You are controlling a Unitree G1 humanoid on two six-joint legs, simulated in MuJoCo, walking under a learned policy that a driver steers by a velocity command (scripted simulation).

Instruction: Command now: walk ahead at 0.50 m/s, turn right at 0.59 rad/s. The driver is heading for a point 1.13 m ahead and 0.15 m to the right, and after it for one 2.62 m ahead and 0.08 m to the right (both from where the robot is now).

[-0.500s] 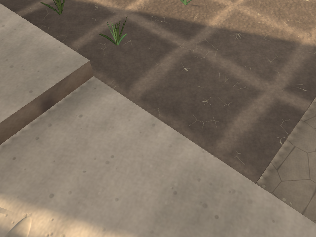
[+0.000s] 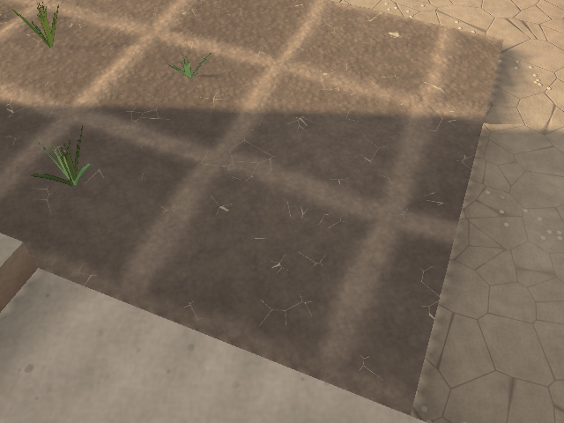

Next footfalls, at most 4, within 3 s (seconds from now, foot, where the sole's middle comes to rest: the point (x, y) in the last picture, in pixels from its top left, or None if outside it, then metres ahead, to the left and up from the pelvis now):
0.38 right None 0.34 -0.18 -0.77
0.98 left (313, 329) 0.76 -0.07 -0.83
1.48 right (414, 266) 0.97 -0.38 -0.83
1.94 left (335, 205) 1.20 -0.16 -0.83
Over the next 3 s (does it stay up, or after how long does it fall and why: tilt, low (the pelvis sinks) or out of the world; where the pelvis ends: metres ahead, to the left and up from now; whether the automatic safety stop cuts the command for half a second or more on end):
stays up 1.09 -0.25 -0.06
